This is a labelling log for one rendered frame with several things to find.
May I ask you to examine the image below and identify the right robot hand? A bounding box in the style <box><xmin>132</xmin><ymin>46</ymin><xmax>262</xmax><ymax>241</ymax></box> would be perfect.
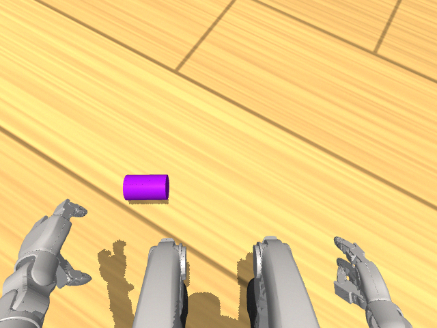
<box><xmin>334</xmin><ymin>236</ymin><xmax>392</xmax><ymax>310</ymax></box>

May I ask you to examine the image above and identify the left robot hand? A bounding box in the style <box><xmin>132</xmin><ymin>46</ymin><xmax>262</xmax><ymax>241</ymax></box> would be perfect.
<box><xmin>18</xmin><ymin>199</ymin><xmax>92</xmax><ymax>289</ymax></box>

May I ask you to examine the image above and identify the left robot arm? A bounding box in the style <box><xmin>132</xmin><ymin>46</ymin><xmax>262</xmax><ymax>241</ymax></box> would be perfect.
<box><xmin>0</xmin><ymin>251</ymin><xmax>59</xmax><ymax>328</ymax></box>

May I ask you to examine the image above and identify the right robot arm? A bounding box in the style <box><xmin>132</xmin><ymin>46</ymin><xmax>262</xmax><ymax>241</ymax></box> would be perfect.
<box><xmin>365</xmin><ymin>300</ymin><xmax>413</xmax><ymax>328</ymax></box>

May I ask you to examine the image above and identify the can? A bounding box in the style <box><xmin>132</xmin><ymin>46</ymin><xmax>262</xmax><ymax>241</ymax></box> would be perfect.
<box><xmin>123</xmin><ymin>174</ymin><xmax>169</xmax><ymax>200</ymax></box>

